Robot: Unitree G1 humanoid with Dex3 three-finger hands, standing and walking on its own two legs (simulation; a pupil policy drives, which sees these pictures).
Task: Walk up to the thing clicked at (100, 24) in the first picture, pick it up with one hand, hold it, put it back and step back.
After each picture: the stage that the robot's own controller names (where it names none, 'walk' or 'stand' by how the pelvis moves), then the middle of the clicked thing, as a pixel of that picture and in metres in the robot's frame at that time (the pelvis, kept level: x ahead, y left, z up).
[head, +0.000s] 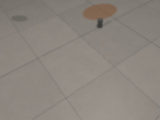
stand; (100, 23) +1.66 -0.19 -0.72
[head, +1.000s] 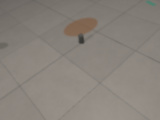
walk; (81, 38) +1.52 +0.18 -0.69
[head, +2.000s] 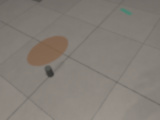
walk; (49, 71) +0.92 +0.43 -0.70
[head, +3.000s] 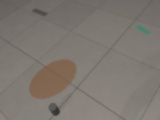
walk; (54, 109) +0.54 +0.36 -0.71
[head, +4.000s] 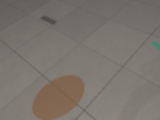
walk; out of the picture +0.35 +0.32 -0.71
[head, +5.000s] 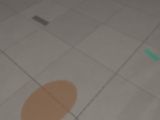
stand; out of the picture +0.29 +0.29 -0.72
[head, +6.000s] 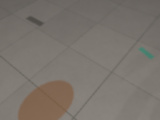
stand; out of the picture +0.29 +0.30 -0.73
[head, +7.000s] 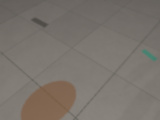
stand; out of the picture +0.31 +0.30 -0.73
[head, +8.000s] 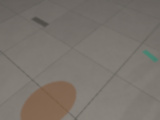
stand; out of the picture +0.30 +0.30 -0.73
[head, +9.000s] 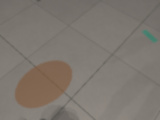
go down; out of the picture +0.33 +0.29 -0.70
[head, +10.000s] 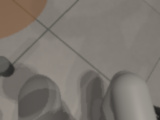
go down; (3, 67) +0.39 +0.31 -0.29
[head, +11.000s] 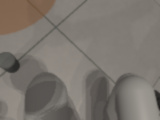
close in; (9, 63) +0.38 +0.31 -0.29
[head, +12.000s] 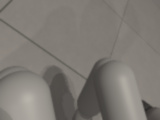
close in; out of the picture +0.37 +0.33 -0.22
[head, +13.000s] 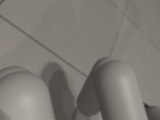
close; out of the picture +0.37 +0.31 -0.21
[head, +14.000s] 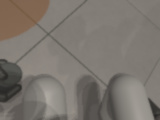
lift; (4, 79) +0.31 +0.27 -0.10
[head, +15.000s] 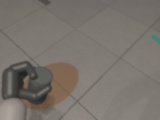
lift; (38, 86) +0.32 +0.17 +0.03
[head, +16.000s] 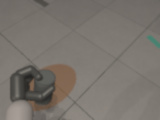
hold; (43, 88) +0.33 +0.16 -0.01
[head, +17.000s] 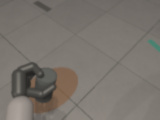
hold; (44, 85) +0.34 +0.16 +0.01
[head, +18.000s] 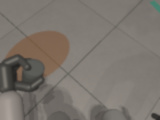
crouch; (32, 76) +0.37 +0.19 -0.06
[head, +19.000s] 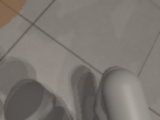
lower; out of the picture +0.43 +0.28 -0.14
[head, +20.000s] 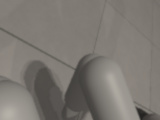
lower; out of the picture +0.40 +0.31 -0.22
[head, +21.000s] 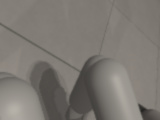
lower; out of the picture +0.39 +0.31 -0.22
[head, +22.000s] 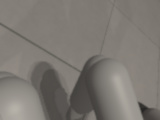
lower; out of the picture +0.39 +0.31 -0.22
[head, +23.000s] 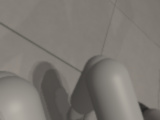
lower; out of the picture +0.39 +0.31 -0.22
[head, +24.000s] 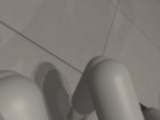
open; out of the picture +0.37 +0.29 -0.22
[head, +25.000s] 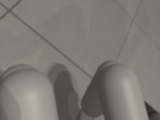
stand; out of the picture +0.35 +0.29 -0.23
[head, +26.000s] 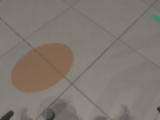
stand; (48, 114) +0.33 +0.22 -0.58
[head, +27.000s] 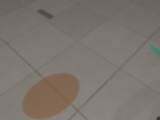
stand; out of the picture +0.33 +0.22 -0.67
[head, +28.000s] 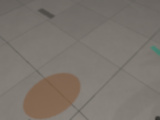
stand; out of the picture +0.32 +0.22 -0.67
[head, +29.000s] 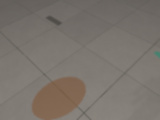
stand; out of the picture +0.35 +0.22 -0.72
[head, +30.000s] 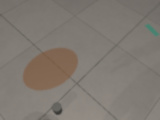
walk; (57, 108) +0.41 +0.16 -0.71
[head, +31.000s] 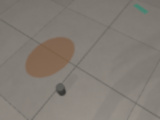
walk; (61, 89) +0.57 +0.22 -0.69
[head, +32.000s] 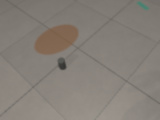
walk; (62, 64) +0.88 +0.26 -0.70
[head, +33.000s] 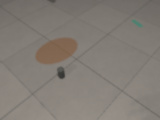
stand; (61, 72) +0.94 +0.25 -0.72
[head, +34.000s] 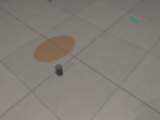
stand; (59, 70) +0.97 +0.27 -0.72
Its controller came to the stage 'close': yes
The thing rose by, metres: 0.71
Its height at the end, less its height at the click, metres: +0.00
